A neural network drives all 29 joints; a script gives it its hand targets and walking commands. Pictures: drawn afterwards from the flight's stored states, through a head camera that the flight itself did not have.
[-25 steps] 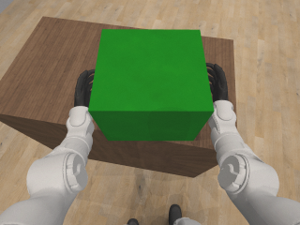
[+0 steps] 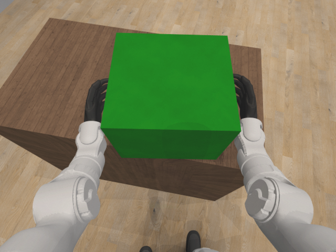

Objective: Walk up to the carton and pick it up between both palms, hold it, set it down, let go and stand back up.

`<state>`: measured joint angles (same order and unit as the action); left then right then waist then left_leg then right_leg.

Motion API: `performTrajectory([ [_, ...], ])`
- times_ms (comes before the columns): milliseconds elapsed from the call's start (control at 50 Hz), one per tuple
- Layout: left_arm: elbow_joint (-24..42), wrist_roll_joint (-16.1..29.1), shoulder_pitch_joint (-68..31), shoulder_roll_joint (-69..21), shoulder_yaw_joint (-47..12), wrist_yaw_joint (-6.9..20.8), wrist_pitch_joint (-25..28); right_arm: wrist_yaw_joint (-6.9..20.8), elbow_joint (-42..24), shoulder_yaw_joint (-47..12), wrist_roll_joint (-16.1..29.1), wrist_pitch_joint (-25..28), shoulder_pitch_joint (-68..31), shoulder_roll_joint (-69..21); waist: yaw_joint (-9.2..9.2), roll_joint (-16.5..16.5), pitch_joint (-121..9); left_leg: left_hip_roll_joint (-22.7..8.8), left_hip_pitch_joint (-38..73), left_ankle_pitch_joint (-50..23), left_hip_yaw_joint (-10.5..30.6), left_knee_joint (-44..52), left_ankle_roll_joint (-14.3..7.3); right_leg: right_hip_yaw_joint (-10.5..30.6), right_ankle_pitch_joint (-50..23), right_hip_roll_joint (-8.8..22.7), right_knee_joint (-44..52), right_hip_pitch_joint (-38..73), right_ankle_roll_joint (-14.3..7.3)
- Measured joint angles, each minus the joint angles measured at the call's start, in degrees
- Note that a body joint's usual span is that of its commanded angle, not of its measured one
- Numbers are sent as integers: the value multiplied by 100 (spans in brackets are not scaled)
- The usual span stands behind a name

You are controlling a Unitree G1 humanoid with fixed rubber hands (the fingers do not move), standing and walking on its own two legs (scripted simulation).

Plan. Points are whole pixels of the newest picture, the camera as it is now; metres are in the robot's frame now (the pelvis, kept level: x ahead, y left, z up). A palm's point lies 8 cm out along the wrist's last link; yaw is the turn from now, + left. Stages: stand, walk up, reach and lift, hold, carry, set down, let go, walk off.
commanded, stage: reach and lift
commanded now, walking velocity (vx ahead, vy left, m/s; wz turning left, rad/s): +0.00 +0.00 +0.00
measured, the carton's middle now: (170, 101) +0.48 +0.00 -0.02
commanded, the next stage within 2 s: none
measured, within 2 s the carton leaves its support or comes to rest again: leaves its support in 0.76 s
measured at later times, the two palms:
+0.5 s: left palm (93, 126) +0.38 +0.19 +0.02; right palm (249, 120) +0.40 -0.18 +0.03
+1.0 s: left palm (88, 122) +0.37 +0.18 +0.07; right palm (265, 118) +0.37 -0.19 +0.08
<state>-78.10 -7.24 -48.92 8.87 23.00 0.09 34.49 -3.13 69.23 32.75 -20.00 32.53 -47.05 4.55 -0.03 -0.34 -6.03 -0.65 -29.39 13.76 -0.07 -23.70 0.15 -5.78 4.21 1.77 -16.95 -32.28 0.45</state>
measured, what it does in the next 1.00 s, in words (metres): stands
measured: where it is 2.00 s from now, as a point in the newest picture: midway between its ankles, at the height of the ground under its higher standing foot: outside the picture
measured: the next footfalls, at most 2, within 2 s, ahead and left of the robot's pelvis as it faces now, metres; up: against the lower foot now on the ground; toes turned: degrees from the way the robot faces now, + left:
none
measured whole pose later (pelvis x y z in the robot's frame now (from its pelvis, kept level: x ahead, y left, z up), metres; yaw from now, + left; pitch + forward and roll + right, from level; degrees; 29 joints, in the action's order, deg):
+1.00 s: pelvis -0.03 +0.00 +0.00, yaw +0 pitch +14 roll +0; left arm -73.8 15.1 -44.0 10.7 -0.9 -3.8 21.6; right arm -5.3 62.3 8.5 4.3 14.6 -42.4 8.6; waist 0.6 -2.2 -12.2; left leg 0.0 -26.5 13.1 -0.6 -25.8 -0.4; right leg -5.2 3.9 2.5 -20.2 -30.1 0.1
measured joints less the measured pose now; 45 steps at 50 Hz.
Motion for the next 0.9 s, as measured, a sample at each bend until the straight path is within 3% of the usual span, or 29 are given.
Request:
performTrajectory([
  [180,108,67,48,10,-293,-110,86,-100,632,-177,280,525,-138,191,-35,61,86,-31,-13,-48,-8,-20,7,-7,-159,-37,156,68,-40],
  [280,187,276,167,-6,-494,-182,-62,-99,809,-405,432,449,-198,272,-79,-25,43,-50,-35,-80,-9,-9,14,-8,-228,-59,229,72,-56],
  [540,-11,1035,456,101,-1159,-173,-130,-253,734,-1208,948,113,66,212,92,-199,-195,-40,-70,-121,131,-39,44,-146,-178,-39,127,60,-77],
  [660,-2,1366,634,80,-1532,-217,-227,-275,492,-1688,1344,-151,337,228,157,-240,-312,-17,-38,-109,159,-106,34,-170,-153,-12,55,102,-67],
  [820,182,1893,806,76,-2149,-353,-633,-276,-83,-2336,1917,-882,623,326,222,-305,-559,47,-31,-98,122,-209,-14,-128,-117,60,-116,70,-31],
  [900,144,2045,637,118,-2251,-355,-873,-247,-393,-2401,2155,-1353,585,347,134,-246,-558,54,109,-80,-7,-222,-52,3,-92,66,-233,109,-29],
])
